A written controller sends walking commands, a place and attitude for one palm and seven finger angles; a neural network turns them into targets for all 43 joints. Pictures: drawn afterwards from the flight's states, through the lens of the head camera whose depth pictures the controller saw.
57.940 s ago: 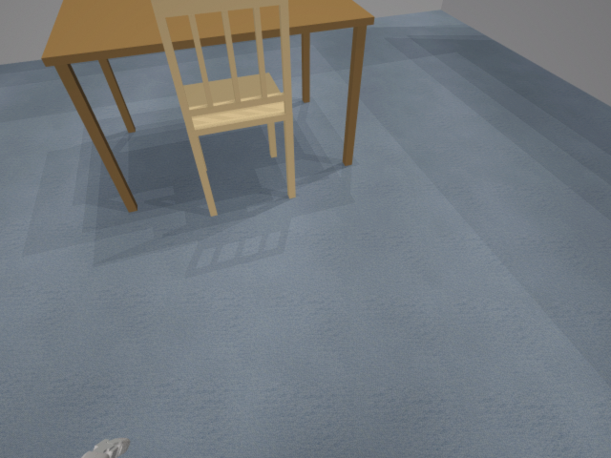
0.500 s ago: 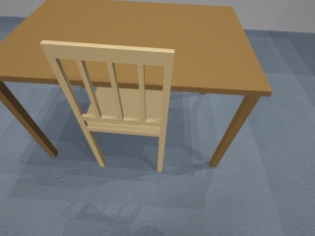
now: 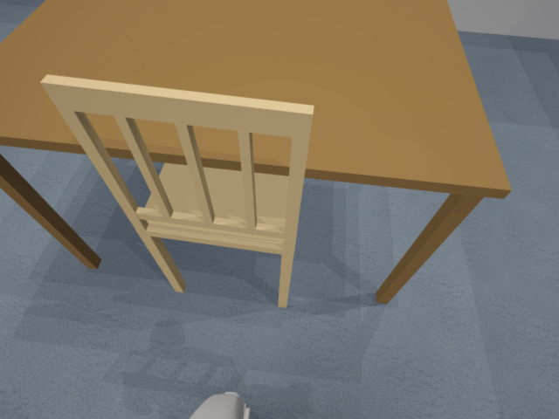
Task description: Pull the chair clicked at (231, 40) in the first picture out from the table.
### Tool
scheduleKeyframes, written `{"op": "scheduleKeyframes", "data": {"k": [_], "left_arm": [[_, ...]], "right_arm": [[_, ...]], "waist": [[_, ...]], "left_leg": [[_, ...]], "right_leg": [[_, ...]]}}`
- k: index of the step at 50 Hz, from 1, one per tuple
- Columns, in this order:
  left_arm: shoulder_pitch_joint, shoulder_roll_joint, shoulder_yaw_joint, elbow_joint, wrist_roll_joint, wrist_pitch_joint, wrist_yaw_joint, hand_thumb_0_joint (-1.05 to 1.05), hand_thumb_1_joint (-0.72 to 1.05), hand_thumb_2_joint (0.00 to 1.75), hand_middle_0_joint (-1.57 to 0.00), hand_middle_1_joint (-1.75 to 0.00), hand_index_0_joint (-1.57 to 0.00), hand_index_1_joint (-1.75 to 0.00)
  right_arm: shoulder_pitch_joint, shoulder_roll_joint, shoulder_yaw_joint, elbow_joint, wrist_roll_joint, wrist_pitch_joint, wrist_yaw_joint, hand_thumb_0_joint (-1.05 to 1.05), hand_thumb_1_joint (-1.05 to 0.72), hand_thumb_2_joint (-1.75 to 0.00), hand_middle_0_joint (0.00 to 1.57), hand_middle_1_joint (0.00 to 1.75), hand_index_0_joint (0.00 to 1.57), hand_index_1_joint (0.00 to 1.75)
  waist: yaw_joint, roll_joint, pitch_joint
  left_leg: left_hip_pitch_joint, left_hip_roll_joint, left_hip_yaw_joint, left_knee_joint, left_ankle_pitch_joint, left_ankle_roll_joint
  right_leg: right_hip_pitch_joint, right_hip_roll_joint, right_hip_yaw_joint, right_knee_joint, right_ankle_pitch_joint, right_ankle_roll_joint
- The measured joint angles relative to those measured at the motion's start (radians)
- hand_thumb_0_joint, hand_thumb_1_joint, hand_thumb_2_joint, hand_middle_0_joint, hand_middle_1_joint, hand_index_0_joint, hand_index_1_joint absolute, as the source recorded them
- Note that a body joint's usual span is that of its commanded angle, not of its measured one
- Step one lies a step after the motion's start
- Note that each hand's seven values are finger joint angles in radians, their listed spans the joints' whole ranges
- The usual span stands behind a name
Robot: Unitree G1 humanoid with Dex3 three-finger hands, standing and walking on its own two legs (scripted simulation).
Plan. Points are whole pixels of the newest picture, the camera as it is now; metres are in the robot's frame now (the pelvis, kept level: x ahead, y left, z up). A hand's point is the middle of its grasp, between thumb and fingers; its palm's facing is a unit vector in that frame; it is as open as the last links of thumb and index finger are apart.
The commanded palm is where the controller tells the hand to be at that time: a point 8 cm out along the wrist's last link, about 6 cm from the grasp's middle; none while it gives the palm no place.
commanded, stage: come to a stop and stand still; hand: left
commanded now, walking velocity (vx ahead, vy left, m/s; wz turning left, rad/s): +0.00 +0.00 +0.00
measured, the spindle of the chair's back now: (198, 179) +0.53 +0.20 -0.07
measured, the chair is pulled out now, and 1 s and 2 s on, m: -0.10 -0.10 -0.10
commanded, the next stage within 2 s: look again from close up in 1.10 s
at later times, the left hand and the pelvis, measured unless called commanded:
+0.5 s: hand out of the picture +0.05 +0.19 -0.17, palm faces -0.03 -0.97 -0.23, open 7.4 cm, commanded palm none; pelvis +0.02 +0.00 +0.00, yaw -2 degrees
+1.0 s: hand out of the picture +0.03 +0.14 -0.18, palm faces +0.02 -0.98 -0.18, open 7.3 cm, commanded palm none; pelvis +0.05 -0.02 +0.00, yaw -1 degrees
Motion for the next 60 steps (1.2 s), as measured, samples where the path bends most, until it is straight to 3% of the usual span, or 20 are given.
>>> {"op": "scheduleKeyframes", "data": {"k": [2,3,6,10,13,17,21,24,41,60], "left_arm": [[0.013,0.008,0.000,0.002,-0.003,0.006,-0.001,0.00,0.91,0.90,-0.21,-0.30,-0.20,-0.30],[0.022,0.009,-0.002,0.001,-0.006,0.010,-0.001,0.00,0.91,0.90,-0.21,-0.30,-0.20,-0.30],[0.020,0.033,-0.001,-0.001,-0.011,0.027,0.003,0.00,0.91,0.90,-0.20,-0.30,-0.20,-0.30],[0.015,0.040,-0.003,0.001,-0.011,0.033,-0.009,0.00,0.91,0.90,-0.20,-0.30,-0.20,-0.30],[0.023,0.038,-0.010,-0.003,-0.011,0.022,-0.019,0.00,0.91,0.90,-0.20,-0.30,-0.20,-0.30],[0.053,0.041,-0.022,0.002,-0.009,-0.005,-0.021,0.00,0.91,0.90,-0.20,-0.30,-0.20,-0.30],[0.068,0.010,-0.045,0.051,-0.012,-0.017,-0.024,0.00,0.91,0.90,-0.20,-0.30,-0.20,-0.30],[0.079,-0.009,-0.057,0.070,-0.016,-0.028,-0.021,0.00,0.91,0.90,-0.20,-0.30,-0.20,-0.30],[0.106,-0.028,-0.060,0.103,-0.026,-0.040,-0.007,0.01,0.93,0.90,-0.20,-0.30,-0.20,-0.30],[0.147,-0.057,-0.059,0.101,-0.024,-0.037,-0.003,0.00,0.91,0.90,-0.20,-0.30,-0.20,-0.30]], "right_arm": [[0.003,-0.004,0.004,-0.014,-0.004,-0.014,0.004,0.00,-0.91,-0.90,0.20,0.29,0.19,0.30],[0.014,-0.011,0.006,-0.020,-0.009,-0.024,0.006,0.00,-0.91,-0.90,0.20,0.29,0.19,0.30],[0.016,0.011,0.019,-0.014,-0.022,-0.024,0.000,0.00,-0.91,-0.90,0.20,0.29,0.19,0.30],[0.029,0.037,0.043,-0.016,-0.027,-0.031,-0.013,0.00,-0.91,-0.90,0.20,0.29,0.19,0.30],[0.040,0.051,0.052,-0.002,-0.023,-0.038,-0.012,0.00,-0.91,-0.90,0.20,0.30,0.20,0.30],[0.061,0.052,0.050,0.023,-0.007,-0.047,-0.010,0.00,-0.93,-0.90,0.21,0.30,0.20,0.30],[0.084,0.039,0.045,0.066,-0.003,-0.049,0.000,0.00,-0.92,-0.90,0.20,0.30,0.20,0.30],[0.109,0.037,0.048,0.100,-0.003,-0.054,-0.001,0.00,-0.92,-0.90,0.20,0.30,0.20,0.30],[0.169,0.068,0.061,0.178,-0.005,-0.056,-0.017,0.00,-0.91,-0.90,0.20,0.29,0.19,0.30],[0.128,0.077,0.051,0.144,-0.002,-0.061,-0.032,0.01,-0.92,-0.90,0.20,0.30,0.20,0.30]], "waist": [[-0.006,0.007,-0.009],[-0.007,0.023,-0.024],[0.011,-0.006,-0.029],[0.013,0.011,-0.035],[0.013,0.028,-0.046],[0.010,0.015,-0.079],[-0.018,0.047,-0.099],[-0.025,0.052,-0.115],[-0.027,0.031,-0.102],[-0.010,0.011,-0.107]], "left_leg": [[0.053,0.021,-0.006,-0.140,0.149,0.005],[0.073,0.035,-0.013,-0.183,0.194,0.027],[0.072,0.013,0.013,-0.146,0.112,0.065],[0.093,0.012,0.021,-0.206,0.141,0.070],[0.106,0.012,0.024,-0.256,0.169,0.071],[0.099,-0.004,0.046,-0.261,0.169,0.058],[0.140,0.010,0.034,-0.301,0.181,0.044],[0.170,0.020,0.033,-0.330,0.184,0.037],[0.218,0.060,0.012,-0.352,0.170,-0.002],[0.221,0.067,0.007,-0.311,0.129,-0.004]], "right_leg": [[-0.007,0.002,-0.006,0.048,-0.033,0.014],[-0.022,0.010,-0.012,0.088,-0.058,0.020],[-0.091,0.011,0.050,0.294,-0.245,0.011],[-0.143,0.032,0.080,0.432,-0.246,0.007],[-0.119,0.025,0.074,0.348,-0.203,0.010],[-0.018,0.005,0.098,0.058,-0.038,0.009],[0.025,0.021,0.091,0.012,-0.047,0.013],[0.057,0.031,0.091,-0.024,-0.036,0.005],[0.128,0.074,0.075,-0.094,-0.026,-0.033],[0.154,0.081,0.071,-0.098,-0.044,-0.033]]}}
